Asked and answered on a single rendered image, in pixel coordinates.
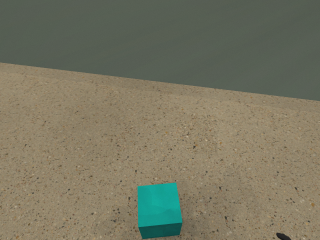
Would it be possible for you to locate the carton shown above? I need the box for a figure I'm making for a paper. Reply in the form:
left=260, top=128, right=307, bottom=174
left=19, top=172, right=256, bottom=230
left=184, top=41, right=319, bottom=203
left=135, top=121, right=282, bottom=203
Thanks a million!
left=137, top=182, right=183, bottom=239

